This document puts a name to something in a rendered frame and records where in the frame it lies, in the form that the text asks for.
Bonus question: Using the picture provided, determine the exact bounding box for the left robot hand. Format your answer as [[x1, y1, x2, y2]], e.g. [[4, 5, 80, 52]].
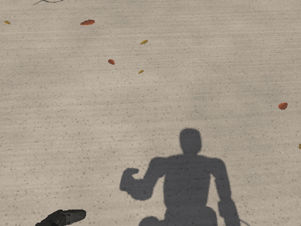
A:
[[35, 209, 87, 226]]

